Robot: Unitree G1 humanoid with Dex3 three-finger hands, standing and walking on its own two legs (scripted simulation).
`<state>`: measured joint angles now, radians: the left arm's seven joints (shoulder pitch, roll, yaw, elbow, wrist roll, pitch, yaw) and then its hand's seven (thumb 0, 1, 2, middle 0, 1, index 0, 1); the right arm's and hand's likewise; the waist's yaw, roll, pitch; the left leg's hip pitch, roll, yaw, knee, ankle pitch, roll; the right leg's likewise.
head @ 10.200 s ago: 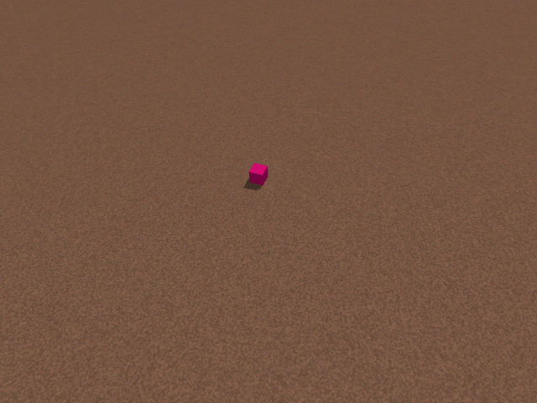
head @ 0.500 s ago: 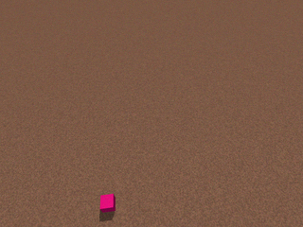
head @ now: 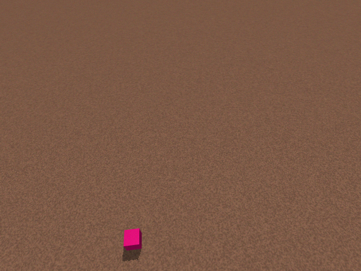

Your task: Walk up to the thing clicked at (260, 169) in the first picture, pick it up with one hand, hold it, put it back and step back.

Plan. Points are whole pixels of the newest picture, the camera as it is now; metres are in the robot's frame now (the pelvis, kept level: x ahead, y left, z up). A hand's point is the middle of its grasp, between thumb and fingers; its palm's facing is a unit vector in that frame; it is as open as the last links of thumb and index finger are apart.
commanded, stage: walk up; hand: left
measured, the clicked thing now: (133, 239) +0.41 +0.30 -0.74
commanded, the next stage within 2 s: stand in 1.96 s
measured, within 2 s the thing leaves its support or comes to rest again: neither
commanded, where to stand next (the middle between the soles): +0.05 +0.03 m, yaw +5 degrees
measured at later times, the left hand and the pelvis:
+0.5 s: hand out of the picture +0.07 +0.33 -0.17, palm faces +0.07 -0.93 -0.37, open 7.4 cm; pelvis +0.01 +0.06 -0.01, yaw +5 degrees
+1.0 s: hand out of the picture +0.04 +0.31 -0.16, palm faces +0.13 -0.94 -0.32, open 7.4 cm; pelvis -0.01 +0.05 +0.00, yaw +7 degrees
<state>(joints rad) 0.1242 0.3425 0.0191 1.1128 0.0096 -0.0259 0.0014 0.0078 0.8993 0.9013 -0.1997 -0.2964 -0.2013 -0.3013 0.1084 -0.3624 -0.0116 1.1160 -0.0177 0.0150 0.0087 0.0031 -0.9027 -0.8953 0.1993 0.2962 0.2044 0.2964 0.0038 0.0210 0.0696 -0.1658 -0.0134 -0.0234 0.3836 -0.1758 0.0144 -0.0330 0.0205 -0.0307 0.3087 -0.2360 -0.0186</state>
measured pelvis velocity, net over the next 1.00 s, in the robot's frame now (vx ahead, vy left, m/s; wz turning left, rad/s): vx -0.01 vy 0.05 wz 0.13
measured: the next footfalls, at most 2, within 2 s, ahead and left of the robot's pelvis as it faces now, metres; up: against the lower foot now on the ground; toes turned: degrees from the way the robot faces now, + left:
left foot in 0.22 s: +0.05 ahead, +0.19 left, +0.00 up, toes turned +2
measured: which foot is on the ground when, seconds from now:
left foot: down 0.00-0.00, up 0.02-0.20, down 0.22-1.00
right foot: down 0.00-1.00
